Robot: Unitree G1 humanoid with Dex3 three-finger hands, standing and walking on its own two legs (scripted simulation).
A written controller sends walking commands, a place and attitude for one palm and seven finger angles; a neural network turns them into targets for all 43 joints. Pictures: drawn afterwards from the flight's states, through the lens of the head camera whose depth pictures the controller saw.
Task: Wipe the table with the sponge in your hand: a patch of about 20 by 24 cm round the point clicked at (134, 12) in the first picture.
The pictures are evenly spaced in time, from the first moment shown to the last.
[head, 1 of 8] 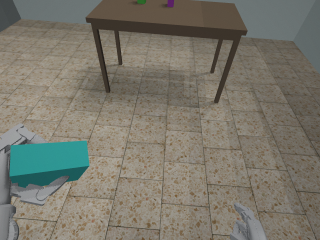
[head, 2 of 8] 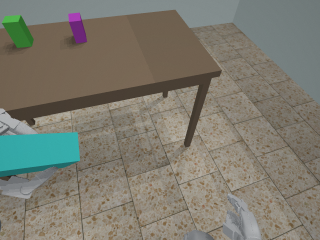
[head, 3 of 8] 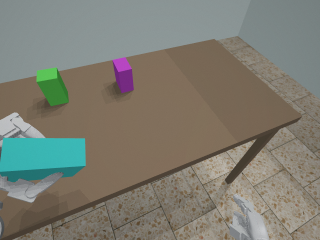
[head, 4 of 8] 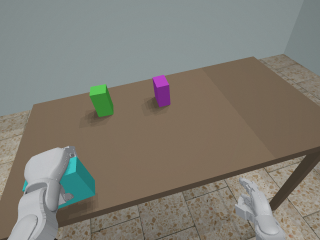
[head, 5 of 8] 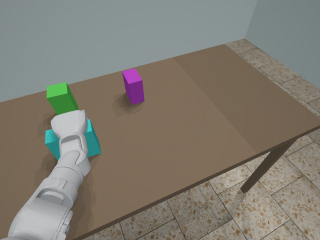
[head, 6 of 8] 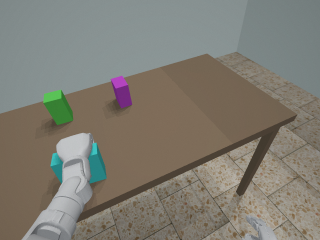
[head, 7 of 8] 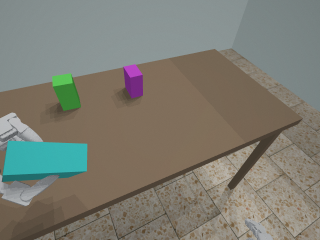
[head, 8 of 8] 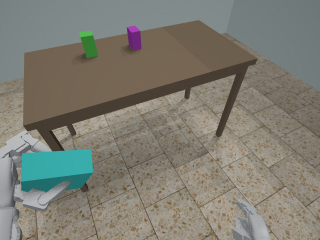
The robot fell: no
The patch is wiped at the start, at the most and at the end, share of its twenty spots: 0.00 1.00 1.00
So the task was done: yes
